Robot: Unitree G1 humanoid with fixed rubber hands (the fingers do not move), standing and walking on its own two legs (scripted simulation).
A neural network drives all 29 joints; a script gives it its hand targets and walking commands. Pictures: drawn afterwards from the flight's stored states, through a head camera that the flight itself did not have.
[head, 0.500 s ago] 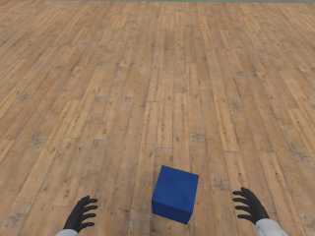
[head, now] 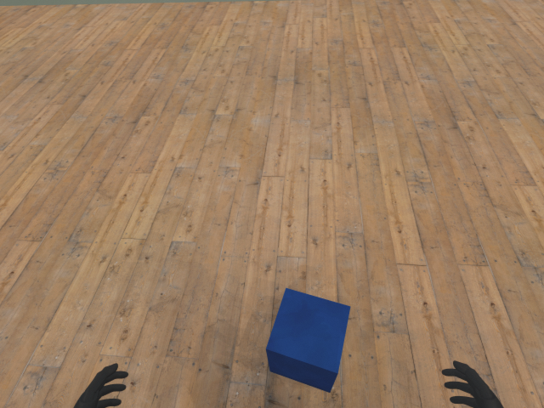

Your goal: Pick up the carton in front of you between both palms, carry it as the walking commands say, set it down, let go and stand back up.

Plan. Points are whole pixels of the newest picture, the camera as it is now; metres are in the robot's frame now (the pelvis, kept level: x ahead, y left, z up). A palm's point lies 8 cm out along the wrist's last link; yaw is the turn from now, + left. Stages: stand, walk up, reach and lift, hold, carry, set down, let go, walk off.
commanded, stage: stand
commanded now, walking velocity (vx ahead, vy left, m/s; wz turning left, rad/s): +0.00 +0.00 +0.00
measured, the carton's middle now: (308, 340) +0.42 -0.06 -0.65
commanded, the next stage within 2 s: none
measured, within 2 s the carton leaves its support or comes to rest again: neither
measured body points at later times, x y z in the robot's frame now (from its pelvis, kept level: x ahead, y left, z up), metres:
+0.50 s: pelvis +0.00 +0.00 +0.01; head +0.00 -0.01 +0.46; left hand +0.12 +0.30 -0.09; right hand +0.13 -0.30 -0.10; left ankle -0.03 +0.13 -0.74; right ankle -0.03 -0.10 -0.74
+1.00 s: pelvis -0.02 +0.00 +0.01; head -0.02 +0.00 +0.46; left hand +0.09 +0.31 -0.10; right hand +0.09 -0.30 -0.11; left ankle -0.03 +0.13 -0.74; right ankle -0.03 -0.10 -0.74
